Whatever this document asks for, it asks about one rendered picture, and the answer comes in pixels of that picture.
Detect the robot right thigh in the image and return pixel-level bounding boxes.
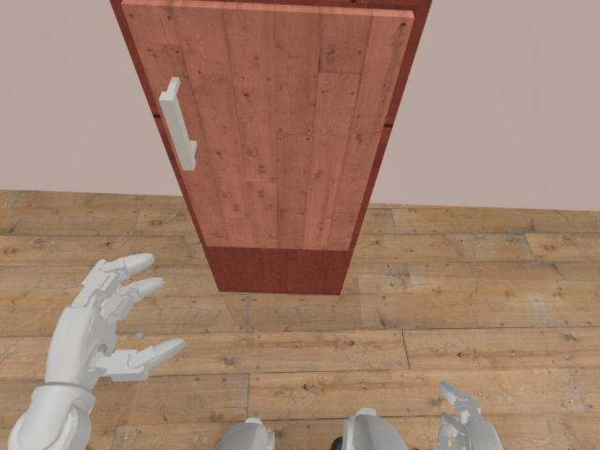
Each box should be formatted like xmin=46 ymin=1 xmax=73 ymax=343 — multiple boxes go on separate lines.
xmin=342 ymin=414 xmax=409 ymax=450

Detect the handle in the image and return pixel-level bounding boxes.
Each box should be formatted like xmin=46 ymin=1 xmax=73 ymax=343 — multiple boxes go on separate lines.
xmin=159 ymin=77 xmax=197 ymax=171

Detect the left robot forearm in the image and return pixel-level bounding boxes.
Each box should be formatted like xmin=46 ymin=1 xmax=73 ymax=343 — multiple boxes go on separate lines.
xmin=7 ymin=382 xmax=96 ymax=450

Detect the robot left thigh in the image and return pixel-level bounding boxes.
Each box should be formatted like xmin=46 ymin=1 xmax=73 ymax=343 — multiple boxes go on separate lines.
xmin=215 ymin=423 xmax=275 ymax=450

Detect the robot left hand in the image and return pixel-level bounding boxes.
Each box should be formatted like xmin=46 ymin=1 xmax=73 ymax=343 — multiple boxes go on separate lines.
xmin=45 ymin=253 xmax=186 ymax=391

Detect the cupboard door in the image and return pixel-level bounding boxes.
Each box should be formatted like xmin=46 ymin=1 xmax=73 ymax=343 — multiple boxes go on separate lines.
xmin=121 ymin=0 xmax=414 ymax=251

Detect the robot right hand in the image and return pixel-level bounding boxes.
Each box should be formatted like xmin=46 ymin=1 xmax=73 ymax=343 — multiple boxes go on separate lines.
xmin=433 ymin=381 xmax=503 ymax=450

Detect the robot thigh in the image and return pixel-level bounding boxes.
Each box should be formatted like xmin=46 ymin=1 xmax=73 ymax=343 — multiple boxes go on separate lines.
xmin=342 ymin=414 xmax=409 ymax=450
xmin=215 ymin=423 xmax=275 ymax=450

